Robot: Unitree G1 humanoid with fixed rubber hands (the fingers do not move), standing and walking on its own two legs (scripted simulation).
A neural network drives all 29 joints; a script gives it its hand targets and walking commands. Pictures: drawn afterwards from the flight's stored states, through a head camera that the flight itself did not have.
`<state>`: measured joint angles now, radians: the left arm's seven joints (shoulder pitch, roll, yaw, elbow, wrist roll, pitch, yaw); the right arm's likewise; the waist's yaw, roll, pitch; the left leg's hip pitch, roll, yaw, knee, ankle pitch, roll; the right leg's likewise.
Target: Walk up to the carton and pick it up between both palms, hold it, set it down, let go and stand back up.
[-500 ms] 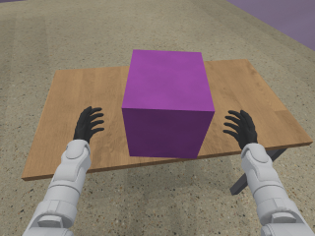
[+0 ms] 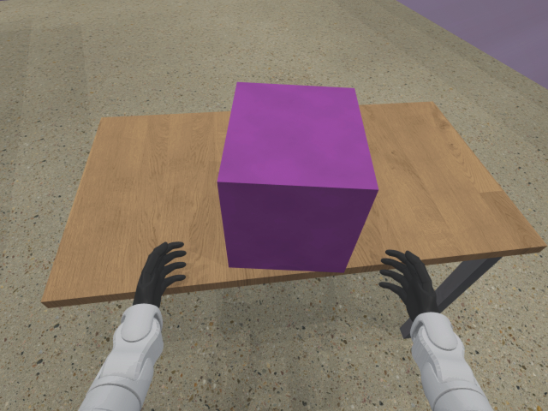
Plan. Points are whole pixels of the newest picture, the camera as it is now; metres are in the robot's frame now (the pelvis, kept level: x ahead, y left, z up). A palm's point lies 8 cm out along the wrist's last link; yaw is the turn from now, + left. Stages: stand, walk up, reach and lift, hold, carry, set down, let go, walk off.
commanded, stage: set down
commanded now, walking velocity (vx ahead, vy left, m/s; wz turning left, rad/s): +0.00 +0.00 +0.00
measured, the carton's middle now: (291, 178) +0.50 -0.02 +0.02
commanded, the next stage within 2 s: let go in 1.12 s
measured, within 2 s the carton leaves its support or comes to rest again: neither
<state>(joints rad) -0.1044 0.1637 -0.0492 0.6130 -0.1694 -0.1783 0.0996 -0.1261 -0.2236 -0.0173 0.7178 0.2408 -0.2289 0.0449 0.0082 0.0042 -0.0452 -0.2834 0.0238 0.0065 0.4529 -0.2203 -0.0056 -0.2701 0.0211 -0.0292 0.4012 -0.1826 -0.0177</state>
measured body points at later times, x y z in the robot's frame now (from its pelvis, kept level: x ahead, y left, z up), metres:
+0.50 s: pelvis +0.01 +0.00 +0.00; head +0.00 +0.02 +0.45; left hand +0.24 +0.22 -0.05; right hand +0.23 -0.22 -0.05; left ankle +0.01 +0.12 -0.74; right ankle +0.01 -0.11 -0.74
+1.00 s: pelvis +0.02 +0.01 +0.00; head +0.01 +0.02 +0.45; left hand +0.19 +0.23 -0.08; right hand +0.20 -0.21 -0.07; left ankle +0.01 +0.12 -0.74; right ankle +0.01 -0.11 -0.74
